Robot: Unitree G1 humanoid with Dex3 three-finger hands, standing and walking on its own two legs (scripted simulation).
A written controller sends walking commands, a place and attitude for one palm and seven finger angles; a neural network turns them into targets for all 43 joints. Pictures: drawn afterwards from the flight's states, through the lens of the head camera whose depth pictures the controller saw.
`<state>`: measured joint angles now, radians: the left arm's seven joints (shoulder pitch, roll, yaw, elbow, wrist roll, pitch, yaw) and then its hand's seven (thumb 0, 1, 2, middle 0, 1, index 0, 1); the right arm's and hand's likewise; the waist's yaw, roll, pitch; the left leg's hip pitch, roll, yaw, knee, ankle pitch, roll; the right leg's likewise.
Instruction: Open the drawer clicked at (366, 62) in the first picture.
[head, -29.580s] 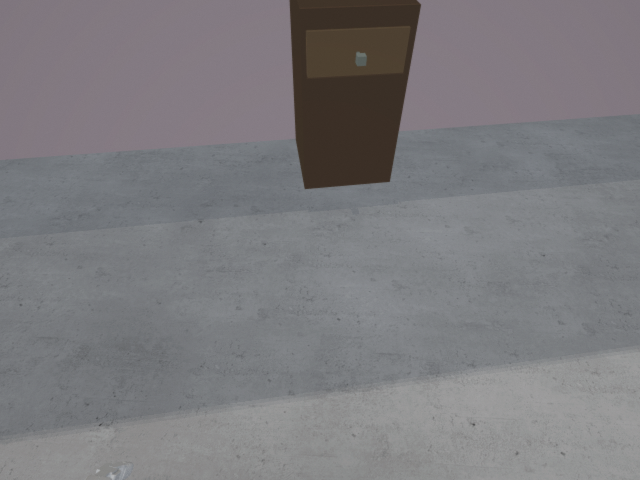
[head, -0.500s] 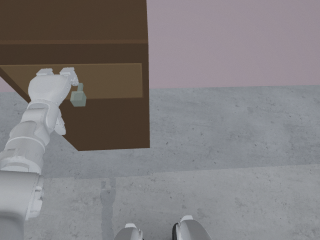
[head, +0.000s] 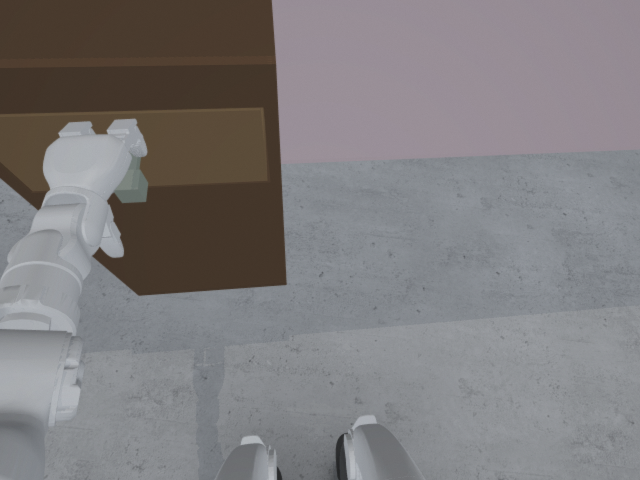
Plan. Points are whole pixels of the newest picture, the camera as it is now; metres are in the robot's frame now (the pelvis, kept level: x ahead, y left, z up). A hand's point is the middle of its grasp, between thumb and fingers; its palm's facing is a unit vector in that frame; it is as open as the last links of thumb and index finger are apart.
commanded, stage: lower the fingers behind the handle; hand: left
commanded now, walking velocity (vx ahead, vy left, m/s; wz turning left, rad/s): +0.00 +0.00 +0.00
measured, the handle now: (132, 175) +0.54 +0.25 -0.05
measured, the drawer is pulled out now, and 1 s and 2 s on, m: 0.00 0.00 0.00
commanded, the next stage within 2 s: lift the fingers back up to retry in 1.28 s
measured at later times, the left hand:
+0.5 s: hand (114, 200) +0.49 +0.26 -0.03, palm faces -0.11 +0.00 -0.99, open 13.9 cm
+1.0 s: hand (118, 200) +0.50 +0.25 -0.04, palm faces -0.06 +0.03 -1.00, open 13.8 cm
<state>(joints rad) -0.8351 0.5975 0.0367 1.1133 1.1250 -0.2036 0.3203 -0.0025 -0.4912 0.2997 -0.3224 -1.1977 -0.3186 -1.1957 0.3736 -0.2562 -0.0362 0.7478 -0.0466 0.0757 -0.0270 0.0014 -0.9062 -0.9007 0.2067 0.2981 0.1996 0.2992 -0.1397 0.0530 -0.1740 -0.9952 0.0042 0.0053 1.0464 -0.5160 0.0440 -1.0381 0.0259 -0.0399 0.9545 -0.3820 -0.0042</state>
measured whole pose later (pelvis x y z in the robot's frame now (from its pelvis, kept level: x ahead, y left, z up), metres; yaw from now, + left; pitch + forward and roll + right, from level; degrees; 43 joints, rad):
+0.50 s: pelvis -0.01 -0.01 -0.02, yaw +0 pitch +29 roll -3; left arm -0.88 0.62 0.05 1.16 1.14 -0.13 0.36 0.00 -0.49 0.30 -0.32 -1.20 -0.31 -1.20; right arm 0.33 -0.27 -0.02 0.72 -0.05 0.06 -0.02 0.00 -0.91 -0.90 0.21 0.30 0.20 0.30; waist -0.15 0.06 -0.17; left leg -1.11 0.01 0.00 1.15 -0.54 0.03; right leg -1.16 0.03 -0.05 1.06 -0.41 -0.02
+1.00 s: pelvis -0.04 -0.01 -0.05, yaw +0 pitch +31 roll -3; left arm -1.03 0.67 0.02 1.20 1.14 -0.08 0.34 0.00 -0.49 0.30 -0.32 -1.20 -0.29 -1.32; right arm 0.31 -0.27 0.01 0.69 -0.03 0.05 -0.02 0.00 -0.91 -0.90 0.21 0.30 0.20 0.30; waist -0.18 0.06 -0.16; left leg -1.29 0.00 -0.01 1.30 -0.55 0.03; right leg -1.33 0.02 -0.06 1.20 -0.41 -0.02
